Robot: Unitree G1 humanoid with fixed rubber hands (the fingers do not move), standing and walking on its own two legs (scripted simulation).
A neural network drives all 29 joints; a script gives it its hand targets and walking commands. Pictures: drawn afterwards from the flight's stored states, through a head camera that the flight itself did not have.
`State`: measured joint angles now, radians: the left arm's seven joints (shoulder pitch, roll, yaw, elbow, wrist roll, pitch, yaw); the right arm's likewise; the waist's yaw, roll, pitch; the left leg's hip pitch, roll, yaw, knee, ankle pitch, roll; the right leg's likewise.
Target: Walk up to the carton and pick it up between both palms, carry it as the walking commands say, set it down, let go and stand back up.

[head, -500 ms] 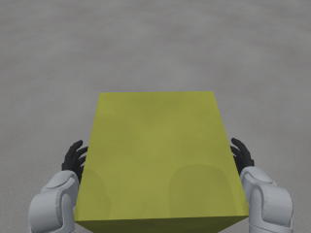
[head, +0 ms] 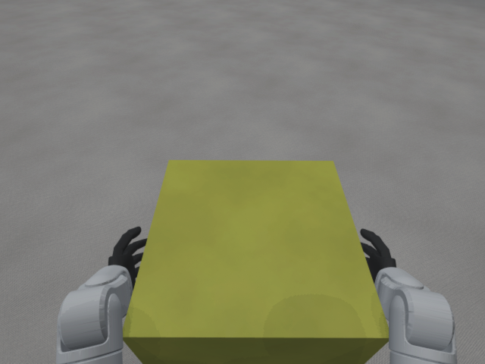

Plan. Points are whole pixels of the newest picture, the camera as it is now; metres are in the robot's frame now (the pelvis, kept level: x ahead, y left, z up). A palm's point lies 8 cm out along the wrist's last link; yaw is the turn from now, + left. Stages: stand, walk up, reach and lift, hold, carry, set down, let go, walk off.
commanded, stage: carry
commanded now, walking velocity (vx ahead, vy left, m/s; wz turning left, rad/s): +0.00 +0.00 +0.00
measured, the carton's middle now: (250, 275) +0.29 -0.01 +0.00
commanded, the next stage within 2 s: hold in 1.98 s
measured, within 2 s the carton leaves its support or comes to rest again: neither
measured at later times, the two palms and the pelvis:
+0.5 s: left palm (100, 323) +0.18 +0.19 +0.07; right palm (386, 317) +0.19 -0.19 +0.07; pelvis -0.07 +0.00 +0.00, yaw +0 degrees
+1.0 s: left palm (110, 318) +0.19 +0.19 +0.06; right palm (392, 325) +0.18 -0.20 +0.06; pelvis -0.07 +0.01 +0.00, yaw -1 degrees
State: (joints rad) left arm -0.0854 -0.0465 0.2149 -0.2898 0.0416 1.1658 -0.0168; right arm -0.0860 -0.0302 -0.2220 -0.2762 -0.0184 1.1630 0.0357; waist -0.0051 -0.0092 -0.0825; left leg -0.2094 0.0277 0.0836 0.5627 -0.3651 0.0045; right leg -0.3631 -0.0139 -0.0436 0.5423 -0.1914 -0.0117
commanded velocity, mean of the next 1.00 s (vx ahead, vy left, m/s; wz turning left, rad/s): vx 0.00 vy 0.00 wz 0.00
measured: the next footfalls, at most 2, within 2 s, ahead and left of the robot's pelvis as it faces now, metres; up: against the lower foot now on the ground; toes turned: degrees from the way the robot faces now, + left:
none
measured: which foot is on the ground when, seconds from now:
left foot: down 0.00-1.00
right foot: down 0.00-1.00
